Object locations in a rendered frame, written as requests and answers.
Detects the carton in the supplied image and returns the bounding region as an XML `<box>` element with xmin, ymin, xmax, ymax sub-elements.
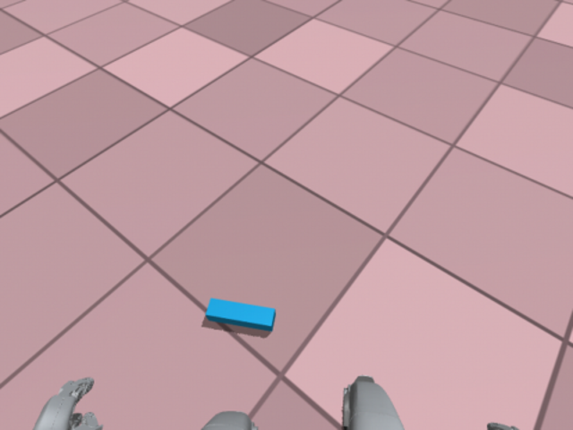
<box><xmin>205</xmin><ymin>298</ymin><xmax>276</xmax><ymax>331</ymax></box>

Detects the left robot hand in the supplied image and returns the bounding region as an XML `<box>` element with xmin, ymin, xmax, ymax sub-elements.
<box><xmin>33</xmin><ymin>378</ymin><xmax>103</xmax><ymax>430</ymax></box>

